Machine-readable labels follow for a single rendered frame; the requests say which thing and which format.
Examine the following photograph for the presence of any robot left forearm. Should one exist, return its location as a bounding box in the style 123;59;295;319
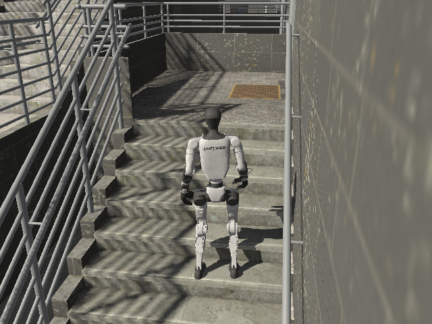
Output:
181;166;192;194

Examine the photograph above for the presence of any left robot hand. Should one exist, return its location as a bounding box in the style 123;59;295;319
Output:
181;191;194;205

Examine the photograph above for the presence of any humanoid robot torso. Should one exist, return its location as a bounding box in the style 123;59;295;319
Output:
199;133;230;203

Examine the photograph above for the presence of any right robot upper arm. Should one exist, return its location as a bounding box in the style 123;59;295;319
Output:
228;135;246;171

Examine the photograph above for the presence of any right robot hand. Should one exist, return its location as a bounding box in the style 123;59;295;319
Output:
232;177;248;190

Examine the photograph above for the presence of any robot right forearm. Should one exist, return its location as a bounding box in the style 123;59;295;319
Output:
238;161;248;181

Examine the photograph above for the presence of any robot left shin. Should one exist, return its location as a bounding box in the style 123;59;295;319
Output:
195;223;206;270

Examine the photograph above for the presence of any left robot upper arm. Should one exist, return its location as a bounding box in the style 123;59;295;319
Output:
185;137;200;176

